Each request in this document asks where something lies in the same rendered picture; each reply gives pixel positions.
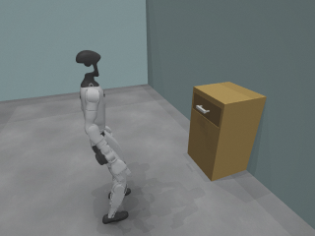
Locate right robot upper arm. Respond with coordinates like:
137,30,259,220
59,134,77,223
85,88,100,135

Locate cabinet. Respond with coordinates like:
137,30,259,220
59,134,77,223
187,82,267,181

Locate handle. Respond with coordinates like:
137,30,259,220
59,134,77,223
196,105,210,114

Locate robot left hand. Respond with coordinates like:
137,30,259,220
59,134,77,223
103,126,114,137

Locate robot right hand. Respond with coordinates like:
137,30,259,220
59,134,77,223
110,158,133,183

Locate robot left foot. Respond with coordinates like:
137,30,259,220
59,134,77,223
108,188,131,199

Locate right robot shin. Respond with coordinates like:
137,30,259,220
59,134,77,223
108,184,128,218

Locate drawer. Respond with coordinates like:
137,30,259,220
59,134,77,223
193,92,222,127

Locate right robot forearm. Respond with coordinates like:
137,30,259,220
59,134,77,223
88,126,118,164

